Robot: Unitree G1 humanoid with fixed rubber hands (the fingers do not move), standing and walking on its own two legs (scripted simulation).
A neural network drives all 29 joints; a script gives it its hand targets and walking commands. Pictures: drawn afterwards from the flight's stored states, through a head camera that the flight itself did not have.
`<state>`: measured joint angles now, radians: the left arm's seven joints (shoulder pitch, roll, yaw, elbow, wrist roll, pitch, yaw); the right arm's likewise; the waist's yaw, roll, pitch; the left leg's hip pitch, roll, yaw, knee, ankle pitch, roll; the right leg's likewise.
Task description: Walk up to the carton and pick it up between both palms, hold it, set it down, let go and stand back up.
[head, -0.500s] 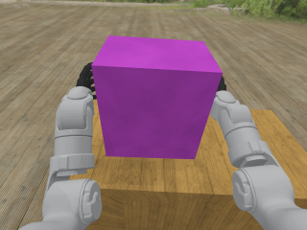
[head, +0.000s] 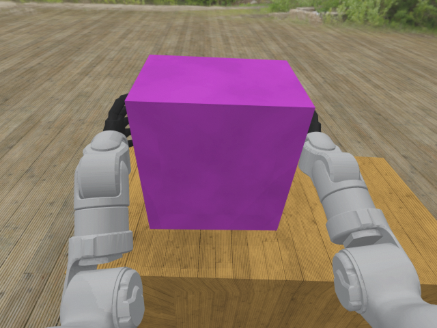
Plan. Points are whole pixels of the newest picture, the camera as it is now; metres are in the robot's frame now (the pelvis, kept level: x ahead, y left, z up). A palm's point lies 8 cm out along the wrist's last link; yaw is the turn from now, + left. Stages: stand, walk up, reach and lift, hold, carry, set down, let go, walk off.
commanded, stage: hold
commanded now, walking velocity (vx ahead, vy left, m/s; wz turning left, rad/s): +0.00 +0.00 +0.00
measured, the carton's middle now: (216, 147) +0.38 +0.00 +0.20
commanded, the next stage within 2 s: none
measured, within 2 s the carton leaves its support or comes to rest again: neither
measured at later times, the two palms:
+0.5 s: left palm (116, 138) +0.35 +0.17 +0.24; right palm (309, 139) +0.37 -0.16 +0.23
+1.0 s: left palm (114, 135) +0.35 +0.17 +0.24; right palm (308, 139) +0.36 -0.16 +0.23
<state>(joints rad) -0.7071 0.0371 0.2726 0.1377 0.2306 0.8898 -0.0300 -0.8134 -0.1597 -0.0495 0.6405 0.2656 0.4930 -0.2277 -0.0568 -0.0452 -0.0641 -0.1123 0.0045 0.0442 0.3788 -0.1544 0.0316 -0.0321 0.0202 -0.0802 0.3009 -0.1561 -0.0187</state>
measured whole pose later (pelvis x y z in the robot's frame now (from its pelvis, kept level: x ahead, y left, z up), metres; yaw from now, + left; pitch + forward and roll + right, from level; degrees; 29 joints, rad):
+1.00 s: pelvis -0.01 +0.00 +0.00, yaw +0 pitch -6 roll -1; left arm -0.76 0.04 0.29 0.18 0.26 0.90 -0.04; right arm -0.84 -0.14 -0.10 0.67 0.21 0.50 -0.21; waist -0.05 -0.05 -0.07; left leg -0.12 0.00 0.05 0.37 -0.13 0.04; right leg -0.05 0.02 -0.08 0.31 -0.14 -0.02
